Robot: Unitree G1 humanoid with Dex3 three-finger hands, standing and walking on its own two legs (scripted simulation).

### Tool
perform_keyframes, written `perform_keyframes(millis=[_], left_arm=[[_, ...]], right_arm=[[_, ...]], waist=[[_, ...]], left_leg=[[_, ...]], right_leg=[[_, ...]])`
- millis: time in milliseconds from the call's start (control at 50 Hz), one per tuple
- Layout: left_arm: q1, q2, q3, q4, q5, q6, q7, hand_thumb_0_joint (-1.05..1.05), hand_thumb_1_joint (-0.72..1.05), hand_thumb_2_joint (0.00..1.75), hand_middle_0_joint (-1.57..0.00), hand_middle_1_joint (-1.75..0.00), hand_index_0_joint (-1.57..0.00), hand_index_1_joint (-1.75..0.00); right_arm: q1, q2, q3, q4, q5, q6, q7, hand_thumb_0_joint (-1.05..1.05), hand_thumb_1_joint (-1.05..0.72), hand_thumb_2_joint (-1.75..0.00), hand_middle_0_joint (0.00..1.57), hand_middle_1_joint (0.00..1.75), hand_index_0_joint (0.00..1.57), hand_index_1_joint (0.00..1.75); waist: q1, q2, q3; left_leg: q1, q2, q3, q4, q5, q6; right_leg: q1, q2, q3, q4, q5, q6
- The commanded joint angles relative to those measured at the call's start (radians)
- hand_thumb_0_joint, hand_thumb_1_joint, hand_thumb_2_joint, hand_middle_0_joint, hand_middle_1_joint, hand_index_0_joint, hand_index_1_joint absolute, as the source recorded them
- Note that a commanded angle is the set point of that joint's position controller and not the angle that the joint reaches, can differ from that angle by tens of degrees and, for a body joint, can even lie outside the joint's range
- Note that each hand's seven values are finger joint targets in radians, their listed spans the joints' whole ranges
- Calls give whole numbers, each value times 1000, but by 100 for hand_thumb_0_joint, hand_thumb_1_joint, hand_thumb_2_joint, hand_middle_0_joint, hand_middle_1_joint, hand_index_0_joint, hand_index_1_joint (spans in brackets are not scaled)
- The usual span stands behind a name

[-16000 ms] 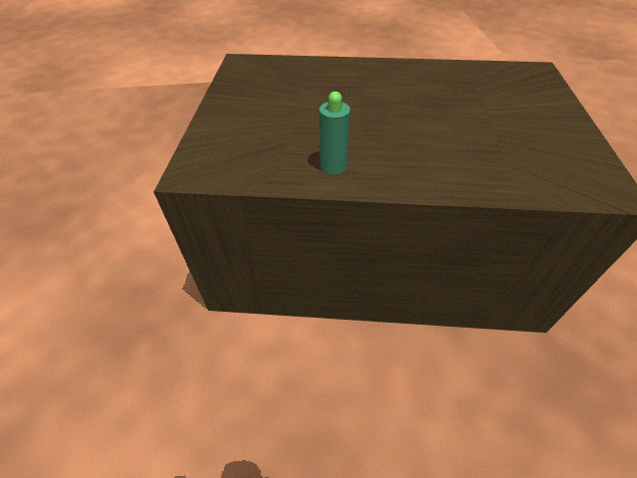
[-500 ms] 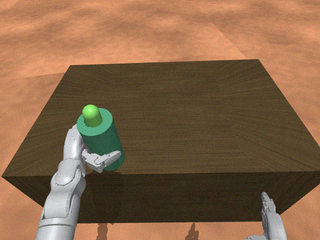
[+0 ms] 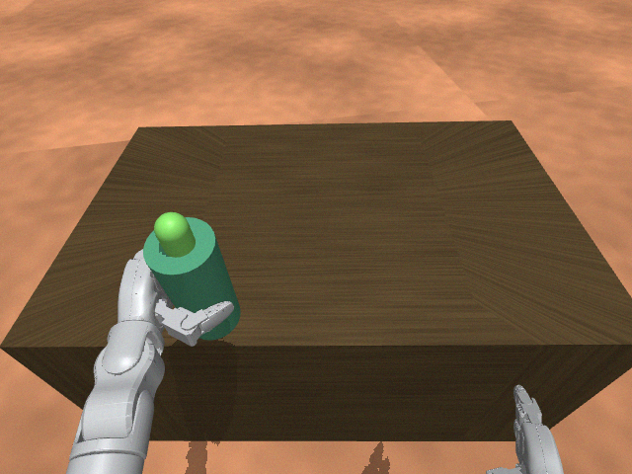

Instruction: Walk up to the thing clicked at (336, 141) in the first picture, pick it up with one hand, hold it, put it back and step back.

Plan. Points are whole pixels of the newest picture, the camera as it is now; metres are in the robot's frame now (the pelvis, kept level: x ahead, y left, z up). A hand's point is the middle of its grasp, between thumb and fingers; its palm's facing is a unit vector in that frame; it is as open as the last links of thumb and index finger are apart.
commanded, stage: hold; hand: left
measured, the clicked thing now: (195, 275) +0.31 +0.16 +0.13
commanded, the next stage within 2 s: crouch in 0.58 s
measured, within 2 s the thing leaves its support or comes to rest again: neither
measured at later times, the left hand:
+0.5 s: hand (196, 285) +0.31 +0.17 +0.10, palm faces +0.11 -0.99 -0.02, open 10.4 cm
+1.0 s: hand (208, 277) +0.34 +0.16 +0.08, palm faces +0.10 -1.00 +0.01, open 10.3 cm
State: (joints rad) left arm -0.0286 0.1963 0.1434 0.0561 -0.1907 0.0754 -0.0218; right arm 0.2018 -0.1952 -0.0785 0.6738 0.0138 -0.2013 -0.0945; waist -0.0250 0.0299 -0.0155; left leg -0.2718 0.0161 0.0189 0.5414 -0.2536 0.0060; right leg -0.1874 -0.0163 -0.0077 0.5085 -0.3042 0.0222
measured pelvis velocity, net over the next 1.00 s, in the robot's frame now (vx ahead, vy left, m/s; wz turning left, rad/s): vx -0.02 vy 0.00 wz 0.00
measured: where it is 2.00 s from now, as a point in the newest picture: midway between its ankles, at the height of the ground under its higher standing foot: outside the picture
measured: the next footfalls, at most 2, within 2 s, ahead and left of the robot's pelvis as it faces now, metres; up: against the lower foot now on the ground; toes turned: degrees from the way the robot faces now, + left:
none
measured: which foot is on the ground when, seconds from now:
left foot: down 0.00-1.00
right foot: down 0.00-1.00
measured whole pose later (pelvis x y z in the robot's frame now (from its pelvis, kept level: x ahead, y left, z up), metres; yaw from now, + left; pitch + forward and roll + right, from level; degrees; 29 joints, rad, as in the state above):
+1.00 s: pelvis -0.02 +0.00 +0.00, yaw +0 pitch +0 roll -1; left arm -0.25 0.21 0.17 0.37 -0.18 0.01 -0.02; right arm 0.16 -0.20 -0.06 0.70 0.02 -0.19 -0.08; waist -0.05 0.01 0.02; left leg -0.31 0.02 0.02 0.53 -0.22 0.01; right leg -0.23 -0.02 0.00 0.52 -0.28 0.02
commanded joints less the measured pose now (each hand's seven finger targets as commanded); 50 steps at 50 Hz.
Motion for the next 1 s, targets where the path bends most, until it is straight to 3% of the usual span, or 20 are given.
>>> perform_keyframes(millis=[0, 100, 140, 160, 300, 340, 420, 500, 540, 560, 580, 600, 620, 660, 680, 840, 900, 920, 940, 980], left_arm=[[-487, 174, 110, -416, -32, -144, 5, 0, 4, 134, -126, -148, -129, -149], [-565, 133, 55, -371, -33, -130, -4, 0, 6, 137, -129, -151, -132, -152], [-528, 163, 95, -292, -38, -121, -6, 0, 2, 135, -130, -151, -132, -152], [-552, 152, 73, -349, -38, -123, -11, 0, 3, 135, -129, -150, -131, -151], [-506, 193, 144, -352, -48, -126, 3, 0, 1, 132, -126, -147, -129, -147], [-511, 176, 128, -375, -43, -130, 7, 0, 2, 134, -127, -149, -130, -150], [-531, 203, 135, -410, -31, -147, 19, 0, 4, 136, -127, -149, -129, -150], [-575, 198, 118, -395, -26, -156, 14, 0, 4, 136, -127, -150, -130, -151], [-528, 147, 77, -301, -29, -142, 0, 0, 4, 136, -128, -150, -130, -151], [-578, 169, 92, -380, -41, -154, -4, 0, 2, 135, -128, -149, -130, -151], [-538, 142, 77, -314, -45, -147, -11, 0, 1, 135, -127, -149, -129, -151], [-592, 200, 116, -409, -52, -156, -12, 0, 2, 135, -128, -149, -130, -151], [-583, 179, 88, -382, -45, -149, -14, 0, 1, 134, -127, -148, -129, -149], [-568, 191, 103, -404, -49, -146, -15, 0, 6, 137, -120, -147, -122, -148], [-549, 180, 95, -381, -49, -141, -14, 0, 1, 129, -124, -141, -125, -143], [-652, 162, 105, -143, -31, -136, 2, 0, 3, 133, -124, -145, -127, -145], [-659, 145, 92, 1, -19, -169, -6, 0, 2, 134, -126, -146, -129, -147], [-725, 195, 119, -49, -24, -198, -9, 0, 4, 136, -127, -148, -130, -149], [-749, 181, 99, 10, -20, -213, -12, 0, 4, 135, -128, -148, -131, -149], [-769, 179, 92, 75, -19, -251, -13, 0, 2, 134, -128, -148, -131, -148]], right_arm=[[-127, -144, -57, -134, -1, -44, -17, 0, 54, -6, 5, 5, 5, 5], [-164, -123, -37, -113, 0, -46, -13, 0, 54, -6, 5, 5, 5, 5], [-152, -149, -54, -106, 0, -47, -14, 0, 54, -5, 5, 5, 5, 5], [-137, -128, -38, -102, 2, -47, -11, 0, 55, -5, 5, 5, 5, 5], [-104, -157, -64, -143, 3, -35, -7, 0, 54, -5, 5, 5, 5, 5], [-117, -112, -38, -130, 4, -31, -2, 0, 54, -5, 5, 5, 5, 5], [-201, -140, -45, -147, 1, -33, -6, 0, 54, -6, 5, 5, 5, 5], [-207, -139, -48, -104, -3, -34, -12, 0, 54, -6, 5, 5, 5, 5], [-208, -115, -25, -106, 0, -36, -13, 0, 54, -6, 5, 5, 5, 5], [-167, -135, -46, -87, -4, -39, -15, 0, 54, -6, 5, 5, 5, 5], [-181, -96, -12, -77, -1, -39, -14, 0, 54, -5, 5, 5, 5, 5], [-139, -161, -63, -83, -4, -42, -21, 0, 55, -5, 5, 5, 5, 5], [-145, -110, -20, -76, -2, -46, -17, 0, 55, -5, 5, 5, 5, 5], [-125, -115, -27, -64, -1, -48, -19, 0, 55, -6, 5, 5, 5, 5], [-122, -152, -64, -67, -2, -50, -22, 0, 55, -5, 5, 5, 5, 5], [-193, -135, -32, -134, 5, -45, -9, 0, 57, -5, 5, 5, 5, 5], [-175, -102, -7, -120, 6, -37, 0, 0, 58, -4, 5, 5, 5, 5], [-141, -143, -41, -125, 3, -38, -3, 0, 58, -4, 5, 5, 5, 5], [-152, -106, -1, -137, 3, -37, 5, 0, 58, -4, 5, 5, 5, 5], [-147, -110, -1, -160, 1, -38, 11, 0, 58, -4, 5, 5, 5, 5]], waist=[[-6, 46, -285], [-17, 30, -253], [-18, 5, -263], [-10, 18, -272], [8, 7, -292], [11, 28, -293], [20, 53, -298], [1, 64, -276], [-17, 28, -283], [-27, 25, -298], [-19, 26, -288], [-32, 34, -325], [-26, 45, -301], [-18, 56, -312], [-33, 26, -303], [-24, -45, -161], [-25, -58, -180], [-34, -27, -225], [-33, -4, -236], [-36, 1, -289]], left_leg=[[207, -4, -4, -46, 271, 6], [200, 1, -13, -68, 193, 6], [208, 4, -16, -63, 209, 7], [209, 3, -14, -65, 225, 6], [210, -3, -7, -61, 252, 5], [201, -6, -3, -62, 240, 7], [198, -4, -4, -65, 232, 4], [198, 2, -8, -74, 173, 2], [212, 2, -10, -76, 157, 8], [231, 3, -12, -71, 162, 9], [219, -1, -10, -68, 166, 11], [247, 0, -7, -65, 191, 9], [246, -1, -9, -69, 185, 7], [248, -3, -7, -69, 203, 6], [249, -3, -6, -66, 218, 9], [150, -2, -11, -100, 62, 13], [133, -8, -6, -89, 45, 17], [150, -8, -4, -79, 46, 16], [143, -6, -5, -74, 43, 13], [150, -5, -8, -50, 60, 11]], right_leg=[[-24, 18, -30, -56, 318, -13], [-38, 21, -36, -75, 245, -18], [-32, 24, -41, -72, 257, -16], [-31, 25, -42, -69, 270, -17], [-1, 21, -38, -75, 288, -12], [4, 17, -30, -79, 283, -12], [5, 16, -25, -75, 273, -17], [-32, 23, -29, -80, 219, -21], [-38, 22, -31, -87, 212, -18], [-39, 23, -34, -86, 219, -16], [-38, 20, -33, -87, 224, -14], [-35, 22, -34, -87, 250, -12], [-52, 23, -39, -85, 237, -14], [-41, 20, -37, -86, 253, -14], [-39, 19, -37, -84, 273, -11], [-90, 19, -33, -110, 123, -14], [-115, 16, -29, -98, 112, -14], [-112, 14, -24, -91, 121, -14], [-127, 15, -26, -79, 120, -19], [-133, 14, -27, -55, 137, -19]])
